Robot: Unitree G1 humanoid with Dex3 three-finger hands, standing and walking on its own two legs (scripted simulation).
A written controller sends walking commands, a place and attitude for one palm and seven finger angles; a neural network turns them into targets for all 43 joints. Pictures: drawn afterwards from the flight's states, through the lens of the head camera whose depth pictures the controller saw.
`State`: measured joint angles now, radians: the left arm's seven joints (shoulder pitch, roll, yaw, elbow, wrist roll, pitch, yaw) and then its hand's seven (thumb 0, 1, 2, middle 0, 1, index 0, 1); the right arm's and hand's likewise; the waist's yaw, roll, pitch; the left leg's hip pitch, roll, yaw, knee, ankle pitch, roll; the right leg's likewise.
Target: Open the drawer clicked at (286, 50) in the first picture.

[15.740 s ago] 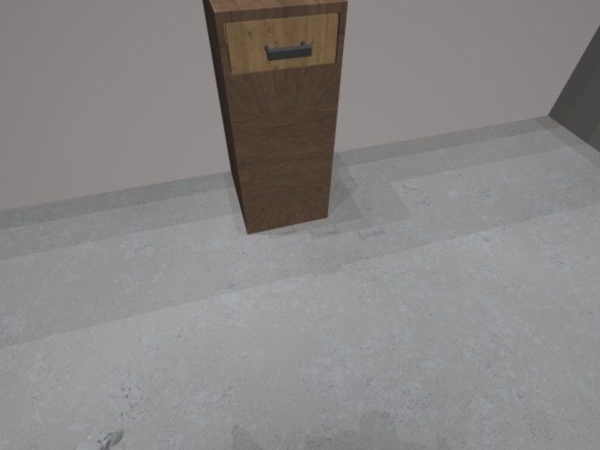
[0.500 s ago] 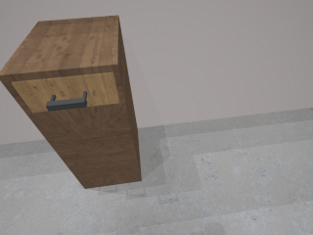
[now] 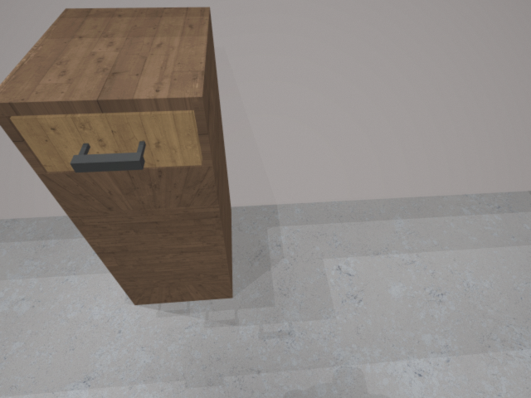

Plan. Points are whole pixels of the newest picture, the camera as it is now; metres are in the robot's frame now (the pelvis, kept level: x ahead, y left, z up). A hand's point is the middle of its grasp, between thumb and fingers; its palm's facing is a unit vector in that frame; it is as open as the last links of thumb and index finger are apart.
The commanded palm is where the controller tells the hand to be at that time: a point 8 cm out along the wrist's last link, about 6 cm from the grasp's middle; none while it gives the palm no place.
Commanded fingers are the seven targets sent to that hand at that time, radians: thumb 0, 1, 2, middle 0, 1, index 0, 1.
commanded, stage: shuffle to correct the standing spot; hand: left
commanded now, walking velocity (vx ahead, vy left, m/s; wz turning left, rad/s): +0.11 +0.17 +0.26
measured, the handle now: (111, 154) +0.53 +0.35 +0.04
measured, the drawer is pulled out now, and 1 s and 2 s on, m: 0.00 0.00 0.00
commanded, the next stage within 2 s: come to a stop and stand still in 0.08 s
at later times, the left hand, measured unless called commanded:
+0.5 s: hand out of the picture +0.06 +0.23 -0.17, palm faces +0.10 -0.97 -0.22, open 7.4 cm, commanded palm none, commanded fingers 0.00 0.90 0.90 -0.20 -0.30 -0.20 -0.30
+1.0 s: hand out of the picture +0.05 +0.17 -0.17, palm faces +0.11 -0.97 -0.21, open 7.3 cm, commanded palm none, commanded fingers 0.00 0.90 0.90 -0.20 -0.30 -0.20 -0.30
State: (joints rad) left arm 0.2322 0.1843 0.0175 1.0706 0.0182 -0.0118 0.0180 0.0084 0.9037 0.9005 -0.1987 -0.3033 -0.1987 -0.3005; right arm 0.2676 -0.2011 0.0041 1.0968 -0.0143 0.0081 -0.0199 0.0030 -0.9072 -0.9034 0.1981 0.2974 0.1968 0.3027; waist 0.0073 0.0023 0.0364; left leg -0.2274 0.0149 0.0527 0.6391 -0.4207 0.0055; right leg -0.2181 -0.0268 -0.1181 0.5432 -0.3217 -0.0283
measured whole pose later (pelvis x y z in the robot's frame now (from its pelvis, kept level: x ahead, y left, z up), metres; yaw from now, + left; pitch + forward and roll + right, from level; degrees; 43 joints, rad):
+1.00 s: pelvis +0.05 -0.01 +0.01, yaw +4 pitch -1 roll +1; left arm 0.26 0.16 0.01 1.10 0.00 -0.01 0.03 0.01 0.94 0.90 -0.20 -0.30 -0.20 -0.30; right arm 0.27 -0.14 0.00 1.14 -0.01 0.00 -0.03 0.00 -0.91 -0.90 0.20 0.30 0.20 0.30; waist 0.00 0.00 0.03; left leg -0.17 0.06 0.05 0.45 -0.26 -0.05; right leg -0.17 0.05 -0.10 0.45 -0.28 -0.09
